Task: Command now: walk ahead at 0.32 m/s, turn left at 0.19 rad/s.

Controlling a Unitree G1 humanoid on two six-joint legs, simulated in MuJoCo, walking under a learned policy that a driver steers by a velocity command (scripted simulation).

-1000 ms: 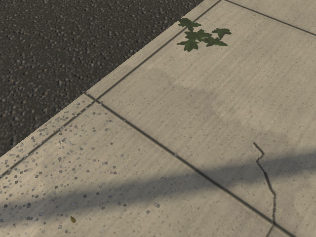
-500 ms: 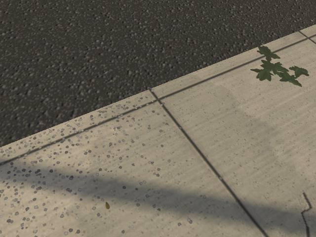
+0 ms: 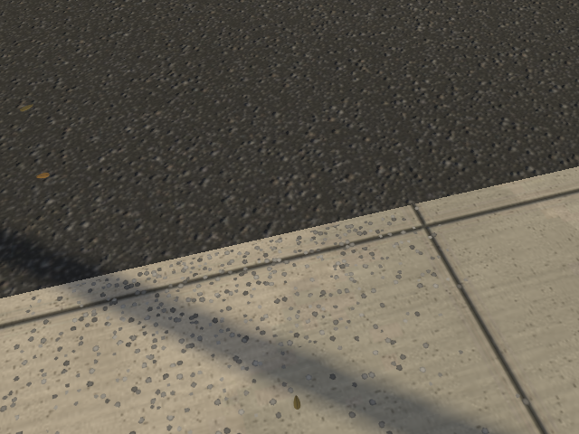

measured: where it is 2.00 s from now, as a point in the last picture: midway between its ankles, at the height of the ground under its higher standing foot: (420, 257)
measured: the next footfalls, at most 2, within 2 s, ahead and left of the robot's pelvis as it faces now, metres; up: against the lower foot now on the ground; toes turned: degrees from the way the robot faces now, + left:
left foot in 0.12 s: +0.08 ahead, +0.14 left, +0.00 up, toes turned +1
right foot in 0.60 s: +0.44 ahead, -0.08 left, +0.00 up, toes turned -2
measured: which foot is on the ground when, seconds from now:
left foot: up 0.00-0.10, down 0.12-0.62, up 0.64-1.00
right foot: down 0.00-0.12, up 0.14-0.58, down 0.60-1.00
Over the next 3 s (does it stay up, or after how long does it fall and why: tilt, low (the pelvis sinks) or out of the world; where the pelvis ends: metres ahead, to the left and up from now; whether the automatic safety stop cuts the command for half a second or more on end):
stays up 1.32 -0.67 -0.01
